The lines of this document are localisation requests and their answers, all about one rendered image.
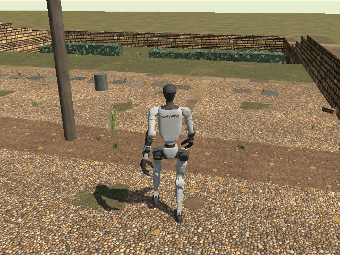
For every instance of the left robot upper arm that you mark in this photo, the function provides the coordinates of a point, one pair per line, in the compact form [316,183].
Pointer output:
[152,121]

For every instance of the robot left thigh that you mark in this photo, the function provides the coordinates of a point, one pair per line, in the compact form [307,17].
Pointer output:
[158,156]

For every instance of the right robot upper arm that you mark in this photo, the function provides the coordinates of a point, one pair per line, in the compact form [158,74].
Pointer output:
[188,120]

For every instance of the right robot hand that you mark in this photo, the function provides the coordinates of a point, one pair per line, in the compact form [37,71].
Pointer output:
[186,141]

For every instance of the left robot hand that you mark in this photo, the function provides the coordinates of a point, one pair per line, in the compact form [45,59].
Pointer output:
[143,166]

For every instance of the left robot forearm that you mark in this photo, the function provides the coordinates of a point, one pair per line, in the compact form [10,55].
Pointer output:
[147,147]

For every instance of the left robot shin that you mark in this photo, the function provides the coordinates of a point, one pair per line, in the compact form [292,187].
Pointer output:
[156,181]

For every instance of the right robot forearm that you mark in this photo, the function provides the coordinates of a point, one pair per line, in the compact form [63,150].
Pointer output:
[191,137]

